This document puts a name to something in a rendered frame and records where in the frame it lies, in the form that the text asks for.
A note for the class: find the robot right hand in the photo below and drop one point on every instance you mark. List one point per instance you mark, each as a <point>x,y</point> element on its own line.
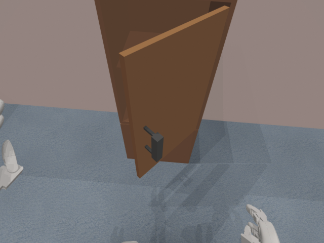
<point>263,233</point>

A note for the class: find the robot left hand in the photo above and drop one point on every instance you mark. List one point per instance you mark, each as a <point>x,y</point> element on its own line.
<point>11,170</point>

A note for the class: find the handle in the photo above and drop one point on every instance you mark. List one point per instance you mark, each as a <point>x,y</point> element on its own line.
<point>157,140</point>

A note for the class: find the cupboard door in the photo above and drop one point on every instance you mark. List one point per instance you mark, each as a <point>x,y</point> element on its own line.
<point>165,82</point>

